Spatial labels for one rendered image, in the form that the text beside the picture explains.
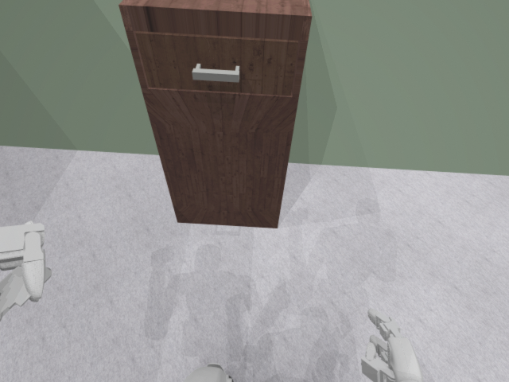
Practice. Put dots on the right robot hand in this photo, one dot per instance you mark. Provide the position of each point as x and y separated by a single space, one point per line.
398 359

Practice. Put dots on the left robot hand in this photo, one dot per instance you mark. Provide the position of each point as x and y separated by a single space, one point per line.
21 250

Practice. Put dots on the left robot shin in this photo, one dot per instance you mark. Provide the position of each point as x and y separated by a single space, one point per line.
214 365

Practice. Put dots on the cabinet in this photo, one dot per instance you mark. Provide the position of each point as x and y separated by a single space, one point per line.
224 154

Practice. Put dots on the drawer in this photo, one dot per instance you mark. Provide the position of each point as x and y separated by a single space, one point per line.
266 66

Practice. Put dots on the handle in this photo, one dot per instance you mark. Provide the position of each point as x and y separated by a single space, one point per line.
199 73

